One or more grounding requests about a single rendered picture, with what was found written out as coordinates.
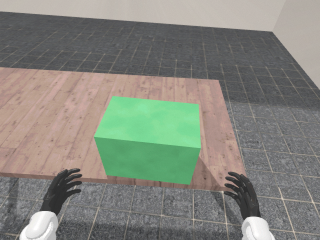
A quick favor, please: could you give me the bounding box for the left robot forearm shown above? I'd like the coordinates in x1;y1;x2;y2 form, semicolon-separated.
19;211;59;240

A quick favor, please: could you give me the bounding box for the table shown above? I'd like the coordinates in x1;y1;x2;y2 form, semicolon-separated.
0;67;247;192

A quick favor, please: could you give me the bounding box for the left robot hand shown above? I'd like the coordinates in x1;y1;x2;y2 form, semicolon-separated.
40;168;83;216

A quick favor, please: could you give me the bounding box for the right robot forearm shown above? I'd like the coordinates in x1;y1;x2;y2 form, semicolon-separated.
241;216;275;240

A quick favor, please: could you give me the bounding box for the carton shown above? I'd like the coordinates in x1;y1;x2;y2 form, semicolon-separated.
94;96;201;185

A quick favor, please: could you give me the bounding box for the right robot hand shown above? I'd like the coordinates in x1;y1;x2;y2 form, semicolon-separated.
223;171;261;220

